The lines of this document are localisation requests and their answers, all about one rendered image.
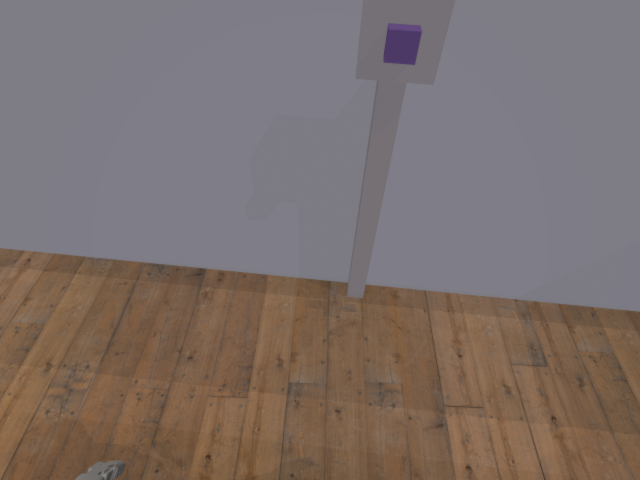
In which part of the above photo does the panel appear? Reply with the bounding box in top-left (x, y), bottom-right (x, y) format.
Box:
top-left (347, 0), bottom-right (455, 298)

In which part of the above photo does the left robot hand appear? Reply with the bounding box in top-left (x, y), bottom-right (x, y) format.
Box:
top-left (75, 460), bottom-right (125, 480)

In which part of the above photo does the button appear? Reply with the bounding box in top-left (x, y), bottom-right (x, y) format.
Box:
top-left (384, 23), bottom-right (422, 65)

